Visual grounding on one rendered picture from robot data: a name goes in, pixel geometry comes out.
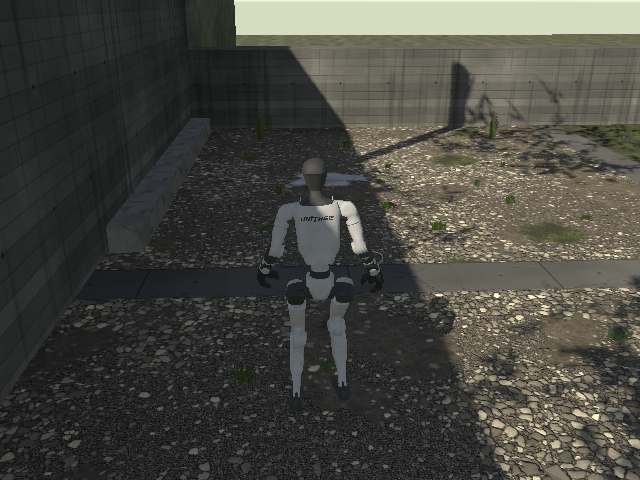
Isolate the robot right forearm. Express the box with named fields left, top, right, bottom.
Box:
left=358, top=239, right=380, bottom=276

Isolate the left robot hand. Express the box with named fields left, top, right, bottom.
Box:
left=257, top=269, right=280, bottom=288

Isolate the robot right upper arm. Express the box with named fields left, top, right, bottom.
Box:
left=337, top=200, right=368, bottom=255

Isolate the robot left upper arm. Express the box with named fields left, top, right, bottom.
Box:
left=268, top=202, right=296, bottom=258

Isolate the right robot hand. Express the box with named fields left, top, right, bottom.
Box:
left=361, top=269, right=384, bottom=293

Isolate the robot right thigh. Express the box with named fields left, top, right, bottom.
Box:
left=327, top=277, right=354, bottom=336

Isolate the robot left forearm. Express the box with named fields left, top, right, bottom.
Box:
left=259, top=242, right=278, bottom=274

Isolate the humanoid robot torso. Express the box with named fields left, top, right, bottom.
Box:
left=294, top=196, right=341, bottom=300

